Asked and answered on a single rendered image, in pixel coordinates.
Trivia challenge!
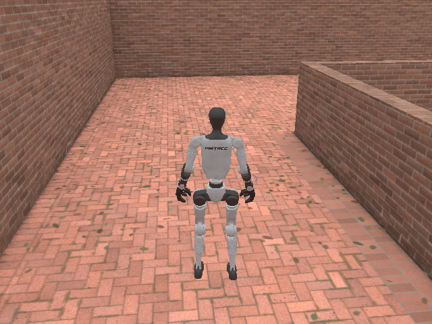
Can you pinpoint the robot left hand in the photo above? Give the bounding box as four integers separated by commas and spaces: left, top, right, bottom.
175, 187, 191, 203

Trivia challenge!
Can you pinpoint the robot left thigh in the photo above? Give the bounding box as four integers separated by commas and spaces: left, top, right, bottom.
193, 188, 207, 236

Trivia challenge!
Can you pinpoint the left robot upper arm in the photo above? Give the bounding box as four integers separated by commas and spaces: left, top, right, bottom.
184, 136, 203, 173

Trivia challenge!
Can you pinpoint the left robot shin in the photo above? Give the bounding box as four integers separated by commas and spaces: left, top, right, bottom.
194, 224, 204, 269

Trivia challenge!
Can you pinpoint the right robot upper arm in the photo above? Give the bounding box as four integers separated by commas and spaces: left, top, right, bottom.
231, 136, 248, 174

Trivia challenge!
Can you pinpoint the robot left forearm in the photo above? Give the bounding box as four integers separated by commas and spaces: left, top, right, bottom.
178, 163, 191, 190

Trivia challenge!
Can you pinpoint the robot right forearm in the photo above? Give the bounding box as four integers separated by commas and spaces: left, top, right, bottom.
241, 164, 254, 191

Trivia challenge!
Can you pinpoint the robot right hand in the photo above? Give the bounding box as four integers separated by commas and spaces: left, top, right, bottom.
240, 189, 255, 203

